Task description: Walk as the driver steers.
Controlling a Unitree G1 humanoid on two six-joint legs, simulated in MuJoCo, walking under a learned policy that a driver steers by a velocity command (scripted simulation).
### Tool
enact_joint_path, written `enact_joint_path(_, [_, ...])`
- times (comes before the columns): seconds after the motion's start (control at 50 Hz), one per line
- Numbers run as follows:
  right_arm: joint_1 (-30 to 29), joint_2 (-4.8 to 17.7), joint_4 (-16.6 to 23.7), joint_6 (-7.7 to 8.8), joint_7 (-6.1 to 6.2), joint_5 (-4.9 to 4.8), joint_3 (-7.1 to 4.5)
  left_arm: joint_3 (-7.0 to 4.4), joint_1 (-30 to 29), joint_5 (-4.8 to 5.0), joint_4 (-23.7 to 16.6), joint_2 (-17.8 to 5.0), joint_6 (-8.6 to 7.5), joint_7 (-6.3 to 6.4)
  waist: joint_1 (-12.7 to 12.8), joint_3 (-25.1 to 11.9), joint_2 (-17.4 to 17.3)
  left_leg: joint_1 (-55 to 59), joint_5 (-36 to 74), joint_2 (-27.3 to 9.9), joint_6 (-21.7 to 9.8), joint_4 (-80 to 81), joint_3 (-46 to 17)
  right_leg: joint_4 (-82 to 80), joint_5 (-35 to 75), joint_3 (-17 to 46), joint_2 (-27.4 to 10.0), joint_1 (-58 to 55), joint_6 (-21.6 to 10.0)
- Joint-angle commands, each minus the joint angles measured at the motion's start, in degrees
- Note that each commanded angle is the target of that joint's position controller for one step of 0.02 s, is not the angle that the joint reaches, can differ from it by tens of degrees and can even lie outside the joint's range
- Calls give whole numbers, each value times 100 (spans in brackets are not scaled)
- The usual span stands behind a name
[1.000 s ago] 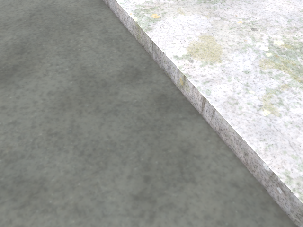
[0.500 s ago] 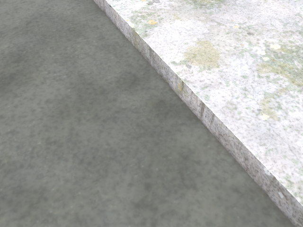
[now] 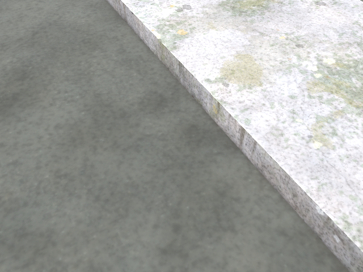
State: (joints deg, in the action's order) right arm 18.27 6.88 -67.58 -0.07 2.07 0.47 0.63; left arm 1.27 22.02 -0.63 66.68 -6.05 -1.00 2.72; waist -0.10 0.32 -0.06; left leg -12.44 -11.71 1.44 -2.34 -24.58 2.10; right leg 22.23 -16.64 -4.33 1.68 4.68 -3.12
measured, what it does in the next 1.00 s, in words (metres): walks ahead: left foot, then right foot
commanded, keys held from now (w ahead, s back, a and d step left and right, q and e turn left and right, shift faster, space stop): w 0.60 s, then no key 0.40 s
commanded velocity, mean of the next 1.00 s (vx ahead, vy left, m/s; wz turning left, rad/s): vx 0.31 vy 0.00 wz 0.00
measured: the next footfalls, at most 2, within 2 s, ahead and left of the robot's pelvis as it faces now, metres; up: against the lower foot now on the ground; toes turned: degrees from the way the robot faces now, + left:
left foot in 0.30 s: +0.17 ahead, +0.14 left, +0.00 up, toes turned +5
right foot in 0.76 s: +0.50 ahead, -0.02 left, +0.00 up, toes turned -4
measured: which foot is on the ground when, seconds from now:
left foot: down 0.00-0.02, up 0.04-0.28, down 0.30-0.76, up 0.78-1.00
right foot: down 0.00-0.30, up 0.32-0.74, down 0.76-1.00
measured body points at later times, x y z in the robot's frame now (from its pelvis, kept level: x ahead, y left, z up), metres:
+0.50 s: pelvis +0.17 +0.07 +0.00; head +0.18 +0.08 +0.45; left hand +0.22 +0.31 -0.15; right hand +0.13 -0.16 -0.14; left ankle +0.13 +0.14 -0.74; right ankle +0.16 -0.06 -0.66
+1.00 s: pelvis +0.38 +0.04 +0.00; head +0.42 +0.02 +0.44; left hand +0.41 +0.27 -0.15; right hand +0.42 -0.19 -0.17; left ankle +0.37 +0.17 -0.69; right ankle +0.46 -0.02 -0.74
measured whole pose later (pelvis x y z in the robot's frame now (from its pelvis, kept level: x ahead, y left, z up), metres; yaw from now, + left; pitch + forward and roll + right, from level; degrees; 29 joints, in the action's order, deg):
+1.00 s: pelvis +0.38 +0.04 +0.00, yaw +1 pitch -1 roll +0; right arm 13.6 9.4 -59.6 1.0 1.6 1.7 -1.8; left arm -1.3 14.6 -1.2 60.3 -8.6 -4.3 1.1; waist 0.1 5.1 -1.7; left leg -22.5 -23.6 -1.5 -1.3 -52.3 -0.6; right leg 22.0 -5.5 -7.3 2.9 16.3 -6.5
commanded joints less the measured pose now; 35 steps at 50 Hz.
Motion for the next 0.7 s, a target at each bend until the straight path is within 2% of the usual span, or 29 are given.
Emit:
enact_joint_path(0.02, [15,418,257,0,-58,80,-104,-218,871,7,21,-761,54,-6,235,977,644,-1029,-1604,40,-146,-656,-20,-1318,-2928,1650,-1181,668,-611])
enact_joint_path(0.04, [-174,302,401,19,-107,154,-86,-278,984,9,41,-866,59,-7,298,1240,821,-1437,-1434,28,-131,-1207,217,-1641,-3327,2150,-1655,656,-856])
enact_joint_path(0.06, [-354,284,543,59,-149,201,-88,-312,1020,-5,44,-875,43,-9,327,1438,800,-1765,-1239,-204,-136,-1696,210,-1827,-3210,2459,-1994,676,-1047])
enact_joint_path(0.1, [-525,411,740,157,-218,191,-154,-361,1062,-81,26,-902,-47,-30,282,1417,508,-2456,-1278,-435,-134,-2271,38,-1856,-2472,2493,-2116,179,-1178])
enact_joint_path(0.14, [-619,468,870,269,-273,142,-208,-377,1004,-75,-18,-875,-157,-53,217,1259,342,-2539,-1079,-524,-91,-2131,17,-1713,-1687,2104,-1936,-148,-1074])
enact_joint_path(0.22, [-787,466,1142,345,-341,55,-277,-412,902,-74,-88,-976,-303,-79,131,1023,553,-1558,-734,-357,-92,-1323,304,-1368,-703,1406,-1629,180,-917])
enact_joint_path(0.26, [-203,428,1009,365,-339,27,-318,-430,675,-33,-150,-1035,-325,-117,-197,910,487,-271,-342,-86,-142,-720,599,-813,-293,1012,-1413,889,-782])
enact_joint_path(0.28, [420,540,804,390,-303,29,-396,-417,625,-38,-177,-1015,-349,-143,-452,688,311,670,-405,100,-187,-481,625,-128,385,754,-1191,1286,-667])
enact_joint_path(0.3, [1326,887,562,456,-231,75,-535,-354,548,-52,-242,-839,-397,-188,-840,249,-312,1767,-797,-426,-340,-51,-150,1311,888,237,-791,1829,-461])
enact_joint_path(0.32, [2163,1588,462,463,-163,114,-696,-248,543,2,-565,-398,-419,-249,-980,-223,-1876,2568,-2417,-2089,-916,1248,-2993,3521,-654,-446,25,3116,-104])
enact_joint_path(0.34, [1978,1408,389,369,-158,86,-638,-363,294,-140,-684,-767,-403,-308,-739,-43,-1434,2070,-2873,-2388,-1214,1770,-4145,4622,-1305,299,-31,3552,-232])
enact_joint_path(0.36, [1189,1247,623,358,-168,95,-575,-377,-27,-153,-806,-753,-387,-355,-389,446,-683,1538,-2869,-2303,-1136,1603,-3475,4986,-770,493,-422,3799,-331])
enact_joint_path(0.38, [703,1070,785,400,-203,85,-524,-363,-204,-114,-845,-678,-421,-397,-248,607,-242,1051,-2094,-2070,-1029,1665,-2821,4808,-201,563,-602,3649,-336])
enact_joint_path(0.4, [459,965,853,448,-209,74,-476,-377,-182,-85,-828,-609,-426,-411,-52,618,-122,754,-1377,-1824,-891,1731,-2267,4523,103,562,-712,3353,-301])
enact_joint_path(0.42, [418,790,831,500,-190,57,-409,-390,-78,-125,-801,-595,-375,-417,79,579,-172,617,-741,-1621,-796,1752,-1821,4309,218,530,-763,3126,-222])
enact_joint_path(0.44, [513,716,783,541,-169,55,-372,-400,4,-142,-772,-571,-314,-427,131,495,-221,640,-181,-1498,-767,1734,-1490,4220,309,452,-733,3013,-165])
enact_joint_path(0.48, [830,732,659,606,-135,48,-342,-439,-215,-128,-869,-627,-219,-440,159,505,-276,811,749,-1414,-804,1711,-1107,4000,460,311,-692,3208,-82])
enact_joint_path(0.56, [1131,743,601,633,-130,51,-289,-420,-1384,-118,-1306,-587,-162,-472,-6,721,-322,939,1609,-1290,-884,1778,-648,2954,975,79,-659,3618,75])
enact_joint_path(0.6, [1173,757,607,651,-128,50,-276,-386,-1936,-79,-1518,-539,-175,-482,-98,789,-399,894,1965,-1204,-878,1786,-445,2137,1284,-56,-548,3363,94])
enact_joint_path(0.62, [1178,753,592,655,-123,48,-266,-365,-2070,-64,-1562,-501,-184,-474,-107,834,-405,875,2509,-1173,-847,1696,-310,1772,1402,-152,-452,3139,75])
enact_joint_path(0.66, [1254,769,526,655,-102,40,-258,-347,-2101,-51,-1564,-484,-214,-429,-121,773,-463,945,3648,-1146,-748,1355,-98,1317,1529,-316,-263,2608,-29])
enact_joint_path(0.7, [1180,831,484,661,-76,54,-265,-386,-1742,-49,-1464,-608,-268,-357,42,541,-576,1122,4697,-1185,-625,798,-34,1179,1509,-296,-85,2023,-206])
